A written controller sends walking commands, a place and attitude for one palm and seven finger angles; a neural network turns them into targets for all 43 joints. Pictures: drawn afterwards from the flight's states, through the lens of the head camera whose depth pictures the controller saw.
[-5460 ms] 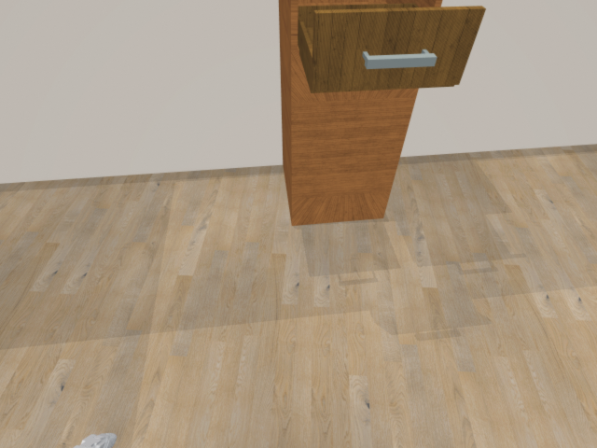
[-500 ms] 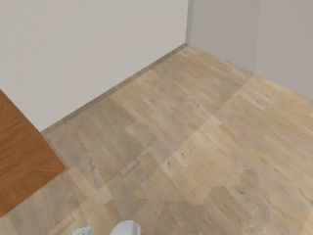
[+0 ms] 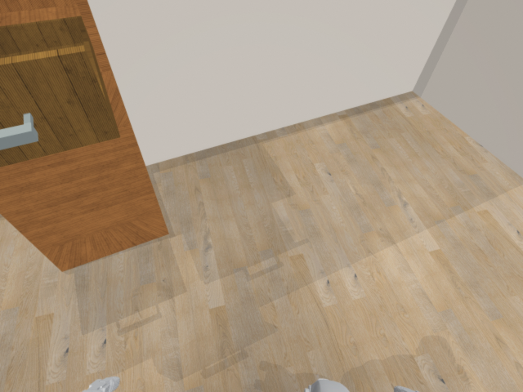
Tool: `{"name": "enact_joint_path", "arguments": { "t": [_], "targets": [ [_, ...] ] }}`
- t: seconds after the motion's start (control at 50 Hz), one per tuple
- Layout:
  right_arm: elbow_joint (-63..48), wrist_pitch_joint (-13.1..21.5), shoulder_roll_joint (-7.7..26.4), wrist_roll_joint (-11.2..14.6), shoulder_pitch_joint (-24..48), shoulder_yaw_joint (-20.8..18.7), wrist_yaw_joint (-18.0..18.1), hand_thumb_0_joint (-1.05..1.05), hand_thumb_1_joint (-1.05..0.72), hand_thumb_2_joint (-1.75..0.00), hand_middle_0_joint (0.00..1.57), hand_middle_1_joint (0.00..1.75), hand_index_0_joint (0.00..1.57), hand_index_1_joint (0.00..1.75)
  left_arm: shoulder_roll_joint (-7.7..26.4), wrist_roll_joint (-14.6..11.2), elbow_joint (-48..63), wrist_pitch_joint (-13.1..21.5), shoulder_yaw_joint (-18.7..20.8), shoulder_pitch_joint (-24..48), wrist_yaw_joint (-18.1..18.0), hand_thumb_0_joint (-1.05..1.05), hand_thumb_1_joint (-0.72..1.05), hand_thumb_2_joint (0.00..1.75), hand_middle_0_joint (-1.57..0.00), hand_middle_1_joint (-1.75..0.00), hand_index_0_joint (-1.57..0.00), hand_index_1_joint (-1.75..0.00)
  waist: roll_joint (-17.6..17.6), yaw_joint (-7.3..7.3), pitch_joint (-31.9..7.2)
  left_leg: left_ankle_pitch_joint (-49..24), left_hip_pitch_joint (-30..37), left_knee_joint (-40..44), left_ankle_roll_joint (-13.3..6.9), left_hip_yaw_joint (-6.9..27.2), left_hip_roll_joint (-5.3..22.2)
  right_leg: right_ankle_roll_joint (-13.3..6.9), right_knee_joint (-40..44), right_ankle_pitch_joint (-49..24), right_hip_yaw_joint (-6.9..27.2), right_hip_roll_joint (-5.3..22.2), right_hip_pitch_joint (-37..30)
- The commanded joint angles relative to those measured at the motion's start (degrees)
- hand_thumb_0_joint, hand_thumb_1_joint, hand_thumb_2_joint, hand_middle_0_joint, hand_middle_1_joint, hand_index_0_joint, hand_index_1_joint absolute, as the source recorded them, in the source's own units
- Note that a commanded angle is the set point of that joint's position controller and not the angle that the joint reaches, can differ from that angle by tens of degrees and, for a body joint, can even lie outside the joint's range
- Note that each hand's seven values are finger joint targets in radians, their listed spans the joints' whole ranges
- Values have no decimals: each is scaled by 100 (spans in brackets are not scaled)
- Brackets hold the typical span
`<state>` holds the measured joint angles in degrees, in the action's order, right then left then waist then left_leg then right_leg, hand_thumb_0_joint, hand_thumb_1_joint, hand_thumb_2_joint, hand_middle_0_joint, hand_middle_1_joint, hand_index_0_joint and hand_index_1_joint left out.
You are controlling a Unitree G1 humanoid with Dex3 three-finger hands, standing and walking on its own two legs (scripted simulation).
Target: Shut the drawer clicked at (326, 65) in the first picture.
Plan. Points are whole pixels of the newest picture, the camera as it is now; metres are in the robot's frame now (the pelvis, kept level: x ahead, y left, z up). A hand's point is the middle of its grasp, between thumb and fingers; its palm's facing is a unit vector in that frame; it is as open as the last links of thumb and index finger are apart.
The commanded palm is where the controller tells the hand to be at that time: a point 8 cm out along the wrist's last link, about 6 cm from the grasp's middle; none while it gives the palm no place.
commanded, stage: turn to face it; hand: left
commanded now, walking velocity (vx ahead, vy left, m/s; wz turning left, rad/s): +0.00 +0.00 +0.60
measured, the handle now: out of the picture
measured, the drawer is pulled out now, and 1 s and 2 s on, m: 0.27 0.27 0.27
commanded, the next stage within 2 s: take the last steps up to it in 0.70 s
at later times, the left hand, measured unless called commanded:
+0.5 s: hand out of the picture -0.03 +0.19 -0.16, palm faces +0.34 -0.91 -0.25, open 7.4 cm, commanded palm none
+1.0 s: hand out of the picture -0.08 +0.18 -0.16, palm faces +0.47 -0.85 -0.24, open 7.4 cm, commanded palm none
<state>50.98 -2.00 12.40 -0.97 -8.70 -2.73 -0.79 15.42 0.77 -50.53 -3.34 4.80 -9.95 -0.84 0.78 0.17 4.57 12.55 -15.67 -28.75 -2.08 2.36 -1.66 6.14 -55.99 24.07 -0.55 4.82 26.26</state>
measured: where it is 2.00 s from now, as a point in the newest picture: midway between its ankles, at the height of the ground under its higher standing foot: outside the picture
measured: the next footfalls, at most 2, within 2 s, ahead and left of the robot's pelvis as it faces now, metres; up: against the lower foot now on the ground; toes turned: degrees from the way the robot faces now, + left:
right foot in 0.16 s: +0.05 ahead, -0.15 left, +0.00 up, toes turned +4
left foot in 0.56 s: -0.04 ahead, +0.11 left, +0.00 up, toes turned +24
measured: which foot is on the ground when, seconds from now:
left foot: down 0.00-0.16, up 0.18-0.54, down 0.56-0.98, up 1.00-1.00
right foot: up 0.00-0.14, down 0.16-0.56, up 0.58-0.94, down 0.96-1.00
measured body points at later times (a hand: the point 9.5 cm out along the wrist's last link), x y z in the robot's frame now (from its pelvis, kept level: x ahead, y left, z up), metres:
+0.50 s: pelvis -0.03 -0.02 +0.00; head +0.00 -0.02 +0.44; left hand -0.05 +0.23 -0.15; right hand +0.12 -0.26 -0.15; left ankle -0.07 +0.10 -0.71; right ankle +0.01 -0.15 -0.74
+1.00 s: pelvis -0.05 -0.02 -0.01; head -0.05 -0.04 +0.44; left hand -0.11 +0.22 -0.14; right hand +0.10 -0.21 -0.17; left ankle -0.08 +0.09 -0.73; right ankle +0.00 -0.12 -0.74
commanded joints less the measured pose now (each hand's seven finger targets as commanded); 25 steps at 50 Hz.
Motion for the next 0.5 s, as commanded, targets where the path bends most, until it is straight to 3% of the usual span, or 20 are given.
{"name": "enact_joint_path", "arguments": {
  "t": [0.0, 0.06, 0.08, 0.1, 0.12, 0.14, 0.16, 0.18, 0.22, 0.24, 0.28, 0.36, 0.42, 0.44, 0.48],
  "targets": [
    [-393, 71, 1303, -53, -105, -442, 89, 0, -90, -90, 20, 30, 20, 30, 318, -24, 598, 168, 46, 72, -23, 0, 90, 90, -20, -30, -20, -30, -1001, -157, -649, -1587, 387, 798, -774, 1699, 1355, -88, 770, 43, 2, -181, -247],
    [-428, 39, 1284, -54, -23, -459, 80, 0, -90, -90, 20, 30, 20, 30, 324, -55, 601, 218, 40, -160, -47, 0, 90, 90, -20, -30, -20, -30, -1061, -45, -709, -1705, 7, 572, -702, 1989, 1204, -178, 1680, -177, -33, -384, -982],
    [-459, 35, 1249, -32, 53, -466, 76, 0, -90, -90, 20, 30, 20, 30, 345, -57, 570, 253, 49, -381, -57, 0, 90, 90, -20, -30, -20, -30, -928, 76, -791, -1612, -156, 369, -593, 1958, 1086, -200, 2284, -583, -78, -402, -1385],
    [-495, 34, 1136, 6, 55, -456, 64, 0, -90, -90, 20, 30, 20, 30, 459, -48, 536, 298, 80, -567, -78, 0, 90, 90, -20, -30, -20, -30, -610, 184, -873, -1159, -614, 43, -369, 1862, 861, -250, 3107, -1071, 15, -249, -2069],
    [-542, 37, 783, 68, -76, -409, 25, 0, -90, -90, 20, 30, 20, 30, 905, 36, 549, 362, 157, -658, -124, 0, 90, 90, -20, -30, -20, -30, 587, 236, -924, 97, -1621, -943, 38, 1261, 284, -569, 3957, -797, 1115, 875, -2874],
    [-700, 47, 593, 36, -33, -374, 18, 0, -90, -90, 20, 30, 20, 30, 1276, 87, 635, 351, 200, -616, -124, 0, 90, 90, -20, -30, -20, -30, 1688, 271, -771, 1984, -2120, -2336, 442, 129, -386, -1248, 4247, -1115, 2300, 2281, -2495],
    [-649, -11, 868, -48, 36, -441, 16, 0, -90, -90, 20, 30, 20, 30, 1135, 40, 692, 341, 176, -440, -142, 0, 90, 90, -20, -30, -20, -30, 1413, 224, -656, 1978, -1929, -3269, 382, 412, -31, -1459, 4238, -1000, 2052, 2273, -1791],
    [-528, -63, 836, -45, 6, -460, -10, 0, -90, -90, 20, 30, 20, 30, 957, 36, 742, 337, 136, -118, -135, 0, 90, 90, -20, -30, -20, -30, 1163, 48, -460, 1660, -1849, -3846, 407, 347, 52, -1426, 4230, -874, 1795, 1951, -1417],
    [-298, -129, 761, -41, -277, -446, -96, 0, -90, -90, 20, 30, 20, 30, 615, 41, 800, 345, 25, 386, -127, 0, 90, 90, -20, -30, -20, -30, 800, -247, -184, 975, -1707, -4324, 496, 122, 256, -1232, 4018, -1163, 711, 1434, -1067],
    [-240, -134, 681, -44, -337, -410, -115, 0, -90, -90, 20, 30, 20, 30, 560, 55, 796, 372, 3, 359, -126, 0, 90, 90, -20, -30, -20, -30, 879, -235, -186, 845, -1661, -4302, 552, -14, 271, -1182, 3939, -1437, 396, 1314, -1134],
    [-242, -155, 635, -29, -240, -373, -119, 0, -90, -90, 20, 30, 20, 30, 594, 62, 680, 375, 13, 106, -135, 0, 90, 90, -20, -30, -20, -30, 1011, -102, -217, 892, -1591, -3935, 615, -179, 326, -1221, 3901, -1567, 157, 1347, -1317],
    [-297, -119, 490, -4, 222, -278, -107, 0, -90, -90, 20, 30, 20, 30, 805, 100, 390, 346, 68, -480, -118, 0, 90, 90, -20, -30, -20, -30, 1001, 210, -323, 1309, -1321, -2596, 635, -467, 307, -1317, 3670, -2358, 32, 1487, -1846],
    [-290, -43, 422, 49, 282, -200, -76, 0, -90, -90, 20, 30, 20, 30, 944, 122, 217, 332, 121, -660, -106, 0, 90, 90, -20, -30, -20, -30, 1188, 301, -537, 1492, -877, -1695, 564, -663, 254, -1361, 3332, -3192, -72, 1598, -2090],
    [-272, -18, 407, 53, 178, -183, -57, 0, -90, -90, 20, 30, 20, 30, 979, 120, 186, 322, 135, -698, -103, 0, 90, 90, -20, -30, -20, -30, 1250, 276, -634, 1421, -663, -1343, 536, -746, 206, -1311, 3176, -3433, -136, 1584, -2100],
    [-141, 43, 469, 46, -247, -175, -20, 0, -90, -90, 20, 30, 20, 30, 954, 75, 126, 293, 144, -553, -90, 0, 90, 90, -20, -30, -20, -30, 1132, 30, -810, 570, 60, -200, 471, -836, 153, -997, 2668, -3394, -459, 1425, -1937]
  ]
}}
